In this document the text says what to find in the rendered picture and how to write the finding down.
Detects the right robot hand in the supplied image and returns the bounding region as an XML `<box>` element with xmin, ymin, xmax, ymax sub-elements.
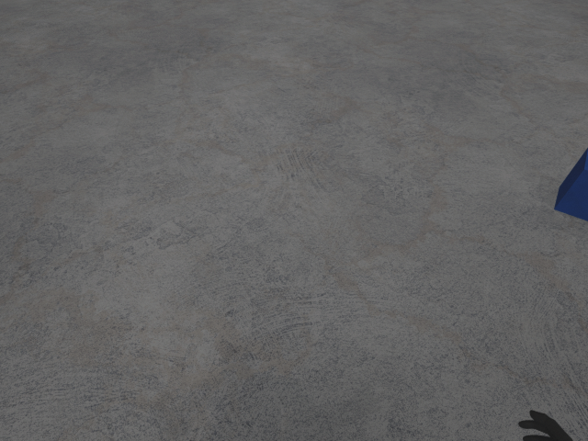
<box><xmin>518</xmin><ymin>410</ymin><xmax>572</xmax><ymax>441</ymax></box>

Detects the carton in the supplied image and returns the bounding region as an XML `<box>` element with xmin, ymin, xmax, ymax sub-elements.
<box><xmin>554</xmin><ymin>148</ymin><xmax>588</xmax><ymax>221</ymax></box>

